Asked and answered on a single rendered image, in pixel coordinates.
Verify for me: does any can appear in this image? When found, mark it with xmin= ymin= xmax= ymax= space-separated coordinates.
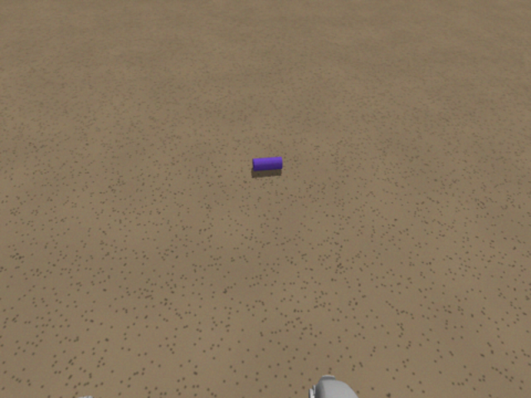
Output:
xmin=253 ymin=157 xmax=283 ymax=171

